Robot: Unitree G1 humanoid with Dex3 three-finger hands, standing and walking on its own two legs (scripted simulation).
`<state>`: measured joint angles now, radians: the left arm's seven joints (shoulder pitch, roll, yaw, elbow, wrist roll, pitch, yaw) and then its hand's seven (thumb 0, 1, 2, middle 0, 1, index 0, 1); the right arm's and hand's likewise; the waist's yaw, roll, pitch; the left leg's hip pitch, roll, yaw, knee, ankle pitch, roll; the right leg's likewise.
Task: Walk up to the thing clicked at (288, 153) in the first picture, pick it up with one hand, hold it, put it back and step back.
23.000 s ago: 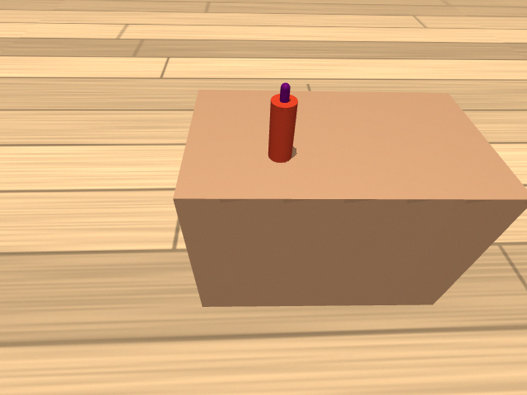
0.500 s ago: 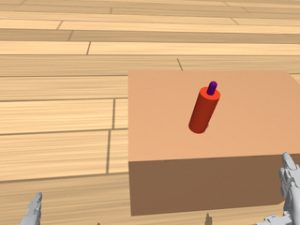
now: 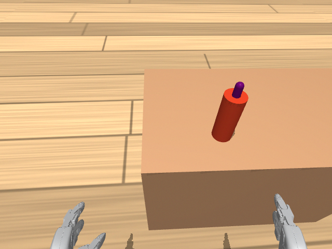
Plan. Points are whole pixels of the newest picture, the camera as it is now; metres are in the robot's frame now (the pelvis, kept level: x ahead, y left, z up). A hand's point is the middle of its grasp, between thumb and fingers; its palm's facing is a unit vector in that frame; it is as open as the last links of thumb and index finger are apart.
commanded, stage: home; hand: right
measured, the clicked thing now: (229, 112) +0.51 -0.21 +0.03
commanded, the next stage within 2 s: none
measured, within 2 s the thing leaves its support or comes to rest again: neither
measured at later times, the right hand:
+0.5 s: hand (236, 231) +0.19 -0.17 -0.06, palm faces +0.10 +0.97 -0.22, open 17.3 cm
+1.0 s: hand (237, 229) +0.20 -0.17 -0.06, palm faces +0.11 +0.97 -0.22, open 17.4 cm
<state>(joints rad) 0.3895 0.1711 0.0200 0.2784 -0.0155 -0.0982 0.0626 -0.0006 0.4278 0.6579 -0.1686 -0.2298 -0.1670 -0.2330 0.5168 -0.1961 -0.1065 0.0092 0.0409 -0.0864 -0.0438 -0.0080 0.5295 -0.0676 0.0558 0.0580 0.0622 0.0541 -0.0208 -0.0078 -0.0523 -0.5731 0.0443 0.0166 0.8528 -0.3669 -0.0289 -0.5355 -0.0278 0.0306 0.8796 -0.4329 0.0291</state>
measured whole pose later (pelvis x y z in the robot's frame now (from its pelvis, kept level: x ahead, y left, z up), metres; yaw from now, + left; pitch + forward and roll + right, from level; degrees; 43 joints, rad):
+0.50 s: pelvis +0.02 +0.00 -0.01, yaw +0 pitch +7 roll +0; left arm 0.40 0.19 0.01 0.17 -0.03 0.02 0.07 0.01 0.89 0.90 -0.20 -0.30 -0.20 -0.30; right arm 0.44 -0.19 0.00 0.11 0.03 0.04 -0.08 -0.01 0.50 -0.08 0.06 0.06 0.06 0.06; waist 0.00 -0.01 -0.09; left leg -0.61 0.04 0.01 0.90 -0.42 -0.03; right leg -0.57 -0.04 0.03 0.92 -0.48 0.03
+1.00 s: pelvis +0.02 +0.00 -0.01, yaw +1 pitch +9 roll +0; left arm 0.44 0.19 0.01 0.11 -0.03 0.06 0.08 0.01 0.90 0.90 -0.21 -0.30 -0.20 -0.30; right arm 0.46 -0.20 0.00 0.06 0.03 0.07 -0.09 -0.01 0.52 -0.07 0.06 0.06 0.06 0.05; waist 0.00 0.00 -0.11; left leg -0.65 0.04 0.01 0.94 -0.44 -0.03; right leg -0.60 -0.04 0.02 0.95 -0.50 0.03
